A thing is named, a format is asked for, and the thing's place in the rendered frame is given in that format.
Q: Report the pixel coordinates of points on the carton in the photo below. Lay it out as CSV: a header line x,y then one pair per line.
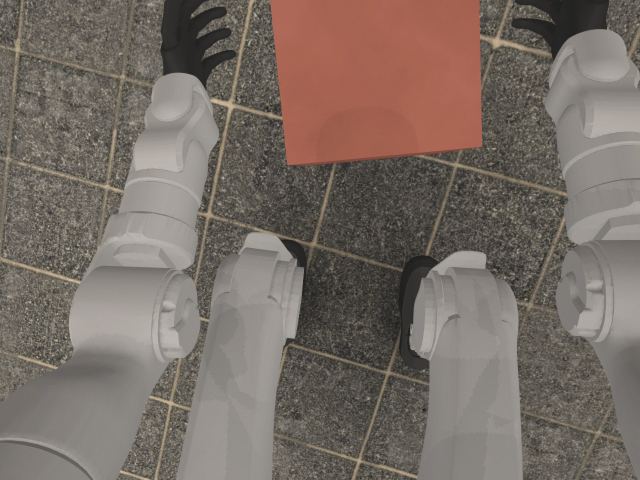
x,y
375,79

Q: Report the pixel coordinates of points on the right robot hand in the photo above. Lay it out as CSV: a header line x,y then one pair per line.
x,y
570,17

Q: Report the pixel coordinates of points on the left robot forearm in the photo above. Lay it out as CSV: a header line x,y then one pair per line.
x,y
163,192

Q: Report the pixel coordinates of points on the robot left shin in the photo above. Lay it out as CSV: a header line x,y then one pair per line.
x,y
227,267

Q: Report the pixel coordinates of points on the robot left thigh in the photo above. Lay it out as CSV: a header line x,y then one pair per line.
x,y
229,434

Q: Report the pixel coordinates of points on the left robot hand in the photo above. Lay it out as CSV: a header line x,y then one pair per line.
x,y
181,51

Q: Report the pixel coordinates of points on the robot left upper arm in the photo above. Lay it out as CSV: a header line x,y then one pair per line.
x,y
79,421

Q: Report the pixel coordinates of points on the right robot forearm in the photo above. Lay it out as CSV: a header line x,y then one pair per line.
x,y
595,104

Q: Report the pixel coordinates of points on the robot right upper arm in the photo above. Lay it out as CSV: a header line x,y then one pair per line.
x,y
598,297

